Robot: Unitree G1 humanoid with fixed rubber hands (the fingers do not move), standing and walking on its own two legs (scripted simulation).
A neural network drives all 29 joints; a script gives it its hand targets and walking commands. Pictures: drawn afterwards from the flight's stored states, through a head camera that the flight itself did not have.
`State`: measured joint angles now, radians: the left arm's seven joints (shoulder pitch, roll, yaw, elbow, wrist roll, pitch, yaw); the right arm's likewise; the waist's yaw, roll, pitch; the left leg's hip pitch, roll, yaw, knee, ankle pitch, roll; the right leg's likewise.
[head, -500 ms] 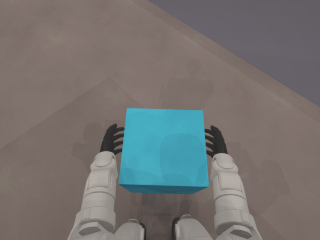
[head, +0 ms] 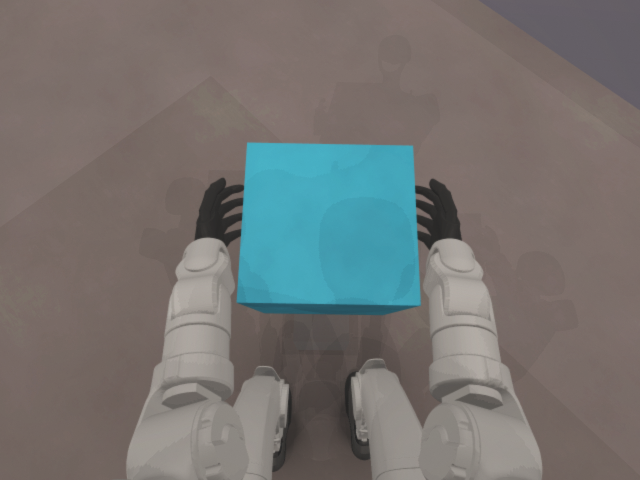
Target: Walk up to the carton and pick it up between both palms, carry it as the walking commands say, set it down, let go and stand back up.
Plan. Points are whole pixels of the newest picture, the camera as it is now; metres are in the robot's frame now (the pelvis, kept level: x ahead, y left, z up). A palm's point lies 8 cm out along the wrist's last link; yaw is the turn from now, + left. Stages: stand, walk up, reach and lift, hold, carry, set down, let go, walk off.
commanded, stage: set down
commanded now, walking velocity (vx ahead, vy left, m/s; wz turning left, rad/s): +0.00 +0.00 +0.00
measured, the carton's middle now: (326, 243) +0.41 -0.02 -0.14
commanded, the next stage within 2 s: none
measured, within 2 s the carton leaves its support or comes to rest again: neither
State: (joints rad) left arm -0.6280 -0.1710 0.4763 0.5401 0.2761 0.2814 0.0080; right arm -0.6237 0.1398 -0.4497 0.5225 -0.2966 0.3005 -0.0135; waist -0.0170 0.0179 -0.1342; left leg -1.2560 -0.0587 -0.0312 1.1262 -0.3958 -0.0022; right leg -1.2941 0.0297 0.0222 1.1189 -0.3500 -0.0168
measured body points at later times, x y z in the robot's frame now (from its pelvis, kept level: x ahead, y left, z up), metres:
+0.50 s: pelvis +0.00 +0.00 -0.08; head +0.21 -0.01 +0.32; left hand +0.43 +0.13 -0.15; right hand +0.43 -0.17 -0.15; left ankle +0.06 +0.12 -0.63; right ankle +0.08 -0.11 -0.63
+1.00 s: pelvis -0.02 +0.00 -0.15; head +0.24 -0.03 +0.22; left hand +0.45 +0.13 -0.24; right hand +0.45 -0.18 -0.24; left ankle +0.06 +0.12 -0.63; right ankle +0.08 -0.11 -0.63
